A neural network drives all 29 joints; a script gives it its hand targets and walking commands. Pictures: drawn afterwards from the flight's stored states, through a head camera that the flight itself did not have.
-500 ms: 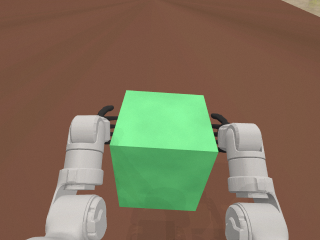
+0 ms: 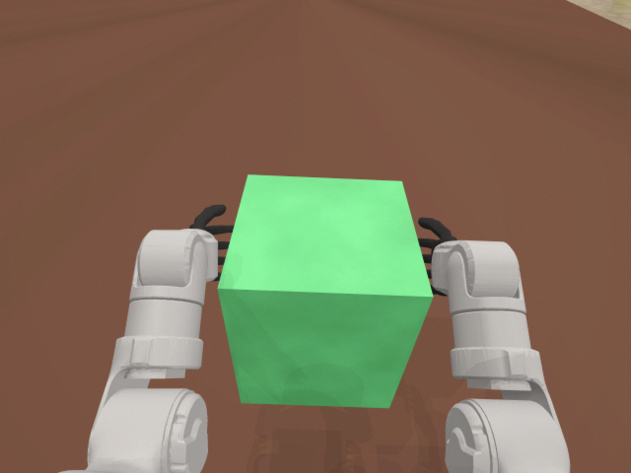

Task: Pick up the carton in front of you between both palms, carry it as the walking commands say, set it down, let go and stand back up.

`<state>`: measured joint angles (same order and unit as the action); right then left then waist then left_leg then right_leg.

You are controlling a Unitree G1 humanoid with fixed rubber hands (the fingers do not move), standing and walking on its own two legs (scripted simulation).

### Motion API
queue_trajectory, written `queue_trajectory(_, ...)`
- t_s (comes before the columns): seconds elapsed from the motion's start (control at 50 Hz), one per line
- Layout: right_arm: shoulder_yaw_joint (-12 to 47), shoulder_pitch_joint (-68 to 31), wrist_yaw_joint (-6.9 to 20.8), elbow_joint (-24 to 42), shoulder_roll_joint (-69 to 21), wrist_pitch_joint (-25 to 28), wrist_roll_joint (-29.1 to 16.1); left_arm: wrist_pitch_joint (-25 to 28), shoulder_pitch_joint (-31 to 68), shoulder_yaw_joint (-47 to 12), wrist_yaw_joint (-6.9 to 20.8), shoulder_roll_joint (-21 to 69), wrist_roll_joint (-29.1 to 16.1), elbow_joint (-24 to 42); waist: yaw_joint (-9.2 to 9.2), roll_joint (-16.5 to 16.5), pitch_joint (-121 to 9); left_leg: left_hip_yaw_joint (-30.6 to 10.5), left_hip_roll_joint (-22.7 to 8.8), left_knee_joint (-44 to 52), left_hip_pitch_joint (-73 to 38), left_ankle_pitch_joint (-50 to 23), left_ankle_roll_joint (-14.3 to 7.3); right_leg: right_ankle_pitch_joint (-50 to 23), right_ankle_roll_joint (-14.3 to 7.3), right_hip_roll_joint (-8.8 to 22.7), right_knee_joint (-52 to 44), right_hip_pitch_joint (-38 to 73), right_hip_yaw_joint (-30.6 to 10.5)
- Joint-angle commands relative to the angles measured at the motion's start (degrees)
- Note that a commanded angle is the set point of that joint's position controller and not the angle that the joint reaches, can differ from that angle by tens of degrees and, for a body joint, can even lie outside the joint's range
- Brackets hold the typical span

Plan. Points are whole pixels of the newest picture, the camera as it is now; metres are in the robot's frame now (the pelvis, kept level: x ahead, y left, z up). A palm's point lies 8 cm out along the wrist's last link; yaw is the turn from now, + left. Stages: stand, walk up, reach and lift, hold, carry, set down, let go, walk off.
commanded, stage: carry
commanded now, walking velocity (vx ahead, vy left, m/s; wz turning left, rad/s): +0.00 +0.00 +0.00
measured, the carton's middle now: (320, 294) +0.36 +0.00 +0.05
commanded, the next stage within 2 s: none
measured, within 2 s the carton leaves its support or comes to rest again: neither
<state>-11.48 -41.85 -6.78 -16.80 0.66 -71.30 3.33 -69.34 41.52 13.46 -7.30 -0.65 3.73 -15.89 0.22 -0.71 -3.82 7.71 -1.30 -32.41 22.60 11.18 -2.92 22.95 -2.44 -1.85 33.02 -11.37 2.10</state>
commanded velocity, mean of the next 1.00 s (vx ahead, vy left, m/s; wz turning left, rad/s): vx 0.00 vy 0.00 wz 0.00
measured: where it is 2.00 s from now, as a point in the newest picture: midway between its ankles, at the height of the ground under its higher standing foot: outside the picture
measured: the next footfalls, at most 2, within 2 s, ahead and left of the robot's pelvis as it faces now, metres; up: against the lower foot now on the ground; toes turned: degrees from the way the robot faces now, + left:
none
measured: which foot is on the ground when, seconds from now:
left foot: down 0.00-1.00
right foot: down 0.00-1.00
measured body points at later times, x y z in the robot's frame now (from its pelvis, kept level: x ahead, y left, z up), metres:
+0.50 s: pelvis -0.03 +0.01 +0.00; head -0.06 +0.02 +0.45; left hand +0.33 +0.17 +0.13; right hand +0.33 -0.13 +0.13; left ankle +0.06 +0.09 -0.73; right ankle -0.06 -0.09 -0.73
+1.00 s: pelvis -0.02 +0.02 +0.00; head -0.04 +0.02 +0.45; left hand +0.34 +0.18 +0.13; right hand +0.34 -0.12 +0.12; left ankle +0.07 +0.09 -0.73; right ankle -0.06 -0.09 -0.73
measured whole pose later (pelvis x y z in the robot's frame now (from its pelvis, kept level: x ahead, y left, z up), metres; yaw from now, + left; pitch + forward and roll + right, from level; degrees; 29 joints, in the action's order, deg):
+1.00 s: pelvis -0.02 +0.02 +0.00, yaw +1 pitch +1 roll -1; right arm -11.6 -41.9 -6.6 -18.5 0.6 -71.0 3.4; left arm -69.4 43.4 13.0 -7.3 -1.7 3.4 -19.3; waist -0.2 -0.3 -3.8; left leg 7.9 0.0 -29.7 23.2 7.8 -4.7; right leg 20.9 -1.0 -0.6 33.0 -13.0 2.3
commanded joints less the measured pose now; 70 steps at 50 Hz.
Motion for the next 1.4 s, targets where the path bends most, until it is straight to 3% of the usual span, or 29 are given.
queue_trajectory(0.0,28.91,-43.52,12.82,5.94,-65.34,2.92,-24.01,0.81,42.63,-30.01,13.98,65.41,-24.41,5.73,-1.39,0.97,-23.22,-6.95,-7.03,2.12,-15.65,-15.76,-2.16,-20.5,-0.54,7.78,-4.86,0.65,-6.55)
queue_trajectory(0.02,28.08,-42.58,13.41,6.1,-64.99,3.41,-24.35,0.17,40.55,-30.06,14.3,65.45,-24.42,3.8,0.15,0.95,-23.12,-8.19,-6.79,2.98,-14.87,-16.7,-2.12,-19.07,-0.52,7.45,-4.79,2.23,-4.94)
queue_trajectory(0.16,28.57,-45.54,12.69,6.55,-63.94,4.22,-24.22,1.13,43.53,-28.96,13.81,65.51,-24.68,1.72,-0.92,0.21,-24.58,-7.23,-6.82,1.19,-15.89,-20.02,-2.22,-24.82,-0.77,7.51,-3.6,1.08,-5.22)
queue_trajectory(0.24,27.07,-44.25,12.83,3.45,-63.27,3.52,-22.46,0.81,44.21,-28.47,13.52,65.21,-24.98,1.71,-0.59,1.74,-22.27,-7.42,-6.73,2.67,-14.24,-13.02,-1.38,-17.57,-0.78,7.86,-5.57,0.73,-5.33)
queue_trajectory(0.26,27.5,-46.35,12.62,8.74,-62.5,4.06,-24.04,0.82,42.32,-28.37,13.78,67.52,-24.77,1.19,-1.98,1.67,-24.28,-7.85,-6.76,3.49,-15.97,-15.33,-1.83,-16.01,-1.38,7.75,-4.64,0.5,-5.26)
queue_trajectory(0.28,27.71,-46.4,13.32,7.52,-64.04,3.24,-24.39,1.22,43.06,-29.3,14.09,65.9,-25.1,4.25,-0.44,-0.19,-22.62,-7.93,-6.57,3.32,-14.7,-13.16,-1.66,-20.45,-0.96,8.88,-5.28,-0.54,-7.33)
queue_trajectory(0.3,26.47,-47.99,12.98,6.92,-63.87,3.65,-22.81,0.97,44.94,-29.45,13.93,67.95,-25.11,1.09,-0.67,4.22,-23.77,-6.82,-6.48,2.78,-16.32,-13.18,-1.8,-18.96,-1.14,8.94,-5.48,0.8,-6.25)
queue_trajectory(0.38,26.83,-45.65,13.2,4.11,-64.7,3.71,-23.43,1.33,47.2,-28.6,14.17,67.38,-25.45,3.82,0.42,-2.25,-20.05,-7.6,-6.71,4.19,-12.56,-11.01,-1.43,-16.36,-0.95,6.89,-6.36,-0.15,-4.67)
queue_trajectory(0.4,25.56,-46.78,13.19,4.79,-63.19,3.74,-22.47,1.04,45.46,-28.8,13.89,67.35,-24.33,0.98,-0.63,1.04,-19.27,-6.53,-6.09,3.88,-13.8,-7.94,-1.33,-18.3,-0.39,9.1,-8.05,-2.79,-7.15)
queue_trajectory(0.42,26.68,-46.59,13.06,4.11,-64.24,3.25,-22.69,1.07,44.42,-27.67,13.77,64.94,-23.23,1.74,0.45,-0.95,-19.7,-7.95,-6.46,4.06,-14.36,-7.11,-1.51,-14.57,-1.26,7.78,-7.85,-2.37,-6.2)
queue_trajectory(0.52,25.91,-47.25,13.33,4.89,-64.46,4.09,-23.84,0.69,45.29,-28.83,14.0,66.89,-25.46,1.46,0.55,6.76,-21.34,-11.3,-8.63,9.85,-16.3,1.37,-1.74,-0.91,-1.29,5.4,-7.22,-3.97,-3.5)
queue_trajectory(0.58,27.67,-49.69,13.61,5.69,-65.13,3.97,-23.75,0.86,45.83,-28.08,13.83,65.44,-23.43,1.39,0.96,1.97,-19.28,-13.8,-9.43,13.62,-12.35,9.47,-1.21,2.28,-1.31,4.59,-7.43,-3.35,-2.7)
queue_trajectory(0.62,27.46,-49.71,13.63,8.02,-64.89,4.11,-24.92,1.07,45.29,-28.64,13.51,66.93,-23.88,4.03,0.18,1.57,-19.9,-9.87,-7.11,10.01,-11.86,6.22,0.0,0.0,-2.88,7.21,-10.69,-2.88,-6.27)
queue_trajectory(0.78,26.99,-44.73,13.35,3.01,-64.37,3.84,-22.58,1.28,46.71,-27.92,13.4,65.48,-23.05,2.77,-0.46,2.39,-23.84,-9.38,-7.93,5.82,-16.9,-17.51,-2.73,-9.57,-1.02,6.8,-5.34,-1.92,-3.73)
queue_trajectory(0.8,28.03,-45.93,13.13,8.36,-64.84,4.04,-24.14,1.18,42.93,-27.65,13.36,66.7,-24.45,2.0,-0.21,-0.14,-25.69,-9.1,-7.88,5.1,-18.37,-15.04,-2.93,-9.58,-0.88,6.93,-5.5,-1.57,-4.12)
queue_trajectory(0.84,27.63,-48.75,12.62,7.72,-64.65,3.89,-24.22,1.16,44.56,-30.02,12.94,66.87,-24.68,2.2,-0.02,5.38,-26.07,-10.23,-9.03,6.91,-18.3,-16.31,-3.12,-6.71,-1.03,6.47,-3.38,-2.8,-4.1)
queue_trajectory(0.88,27.86,-46.35,12.32,7.74,-62.37,3.61,-22.74,0.56,44.55,-27.49,13.44,67.42,-24.26,0.63,-1.39,3.1,-25.51,-9.03,-8.42,4.67,-19.13,-16.5,-3.37,-8.09,-0.33,6.69,-5.27,-2.32,-4.08)
queue_trajectory(0.9,27.12,-44.18,12.57,7.82,-63.0,3.24,-22.85,0.54,43.28,-29.07,13.51,66.62,-25.59,2.78,0.88,2.13,-23.62,-10.07,-7.85,5.31,-17.74,-14.97,-2.6,-8.29,-0.7,6.75,-5.13,-3.05,-4.57)
queue_trajectory(0.96,28.15,-48.3,12.56,9.67,-63.4,3.44,-24.09,0.6,40.93,-27.76,13.66,65.63,-23.29,1.52,0.25,2.36,-22.85,-9.38,-7.82,5.24,-17.46,-17.57,-1.93,-9.73,-0.77,7.15,-3.92,-3.73,-4.46)
queue_trajectory(1.02,28.75,-46.82,12.7,9.33,-62.5,2.95,-24.74,0.11,41.63,-27.79,13.72,66.48,-24.39,1.03,-0.61,3.14,-23.58,-14.73,-9.92,10.41,-16.15,-0.33,-1.24,-0.05,-0.48,5.52,-4.86,-1.51,-4.13)
queue_trajectory(1.06,29.87,-48.31,12.81,9.67,-65.73,3.39,-25.4,0.86,47.07,-30.65,13.82,65.92,-25.88,7.66,0.5,1.37,-24.84,-9.73,-7.46,6.36,-17.68,-10.63,-2.48,-10.44,-1.87,6.8,-5.45,-2.73,-5.3)
queue_trajectory(1.16,28.89,-46.13,12.32,9.46,-65.66,3.0,-24.21,0.74,45.23,-29.98,13.44,64.82,-24.69,7.28,-0.18,0.3,-28.02,-10.15,-8.05,4.55,-20.46,-23.33,-3.13,-12.39,0.09,6.34,-1.88,-2.24,-3.99)
queue_trajectory(1.18,28.88,-47.49,12.46,11.79,-64.41,2.85,-25.99,-0.05,42.68,-30.19,13.66,66.41,-26.33,6.05,0.11,2.55,-28.53,-9.79,-8.45,3.21,-21.9,-22.53,-3.56,-14.27,-0.64,6.89,-3.32,-2.23,-5.13)
queue_trajectory(1.22,29.73,-44.96,12.3,11.66,-64.25,3.07,-24.69,0.48,43.81,-29.27,13.25,65.66,-25.69,6.32,-0.41,-0.84,-25.64,-8.47,-7.34,3.14,-17.54,-19.35,-2.16,-14.91,-0.08,7.01,-3.98,-0.9,-4.28)
queue_trajectory(1.24,28.86,-42.28,12.47,5.71,-65.14,2.69,-23.37,0.45,44.08,-30.3,12.97,66.58,-25.4,5.49,-0.55,2.04,-25.54,-8.05,-7.18,2.44,-16.13,-19.8,-2.32,-16.4,-0.36,7.03,-3.19,0.27,-4.59)
queue_trajectory(1.26,29.52,-46.99,12.19,11.18,-64.47,3.48,-24.72,0.24,40.83,-30.1,13.29,66.7,-25.29,3.33,0.37,0.85,-26.49,-9.21,-7.19,2.99,-16.32,-18.86,-2.77,-19.16,-0.49,7.27,-3.17,1.06,-4.52)
queue_trajectory(1.3,29.15,-43.36,12.63,4.72,-64.27,2.74,-24.02,0.52,44.64,-29.74,13.49,64.11,-24.27,5.4,-0.09,1.86,-24.76,-10.15,-7.97,2.83,-15.79,-17.9,-2.48,-15.13,-0.34,6.77,-3.41,0.35,-4.55)
queue_trajectory(1.34,28.63,-44.7,12.84,7.19,-62.96,2.89,-23.35,0.13,41.1,-28.6,13.84,64.81,-23.54,0.47,0.15,-1.15,-21.27,-8.7,-7.29,3.79,-13.86,-17.74,-1.3,-17.61,-1.43,8.01,-3.56,-1.51,-4.94)
queue_trajectory(1.38,29.71,-44.73,13.3,7.1,-64.7,3.38,-24.74,0.55,45.27,-29.15,13.9,66.25,-24.46,4.4,-0.53,3.25,-22.85,-9.33,-7.14,4.96,-14.35,-11.01,-1.61,-9.43,-1.65,7.02,-4.98,-1.7,-5.02)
